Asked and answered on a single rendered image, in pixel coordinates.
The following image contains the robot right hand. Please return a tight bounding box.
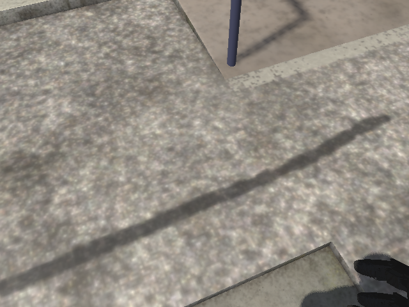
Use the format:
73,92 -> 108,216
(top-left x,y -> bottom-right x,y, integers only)
347,258 -> 409,307

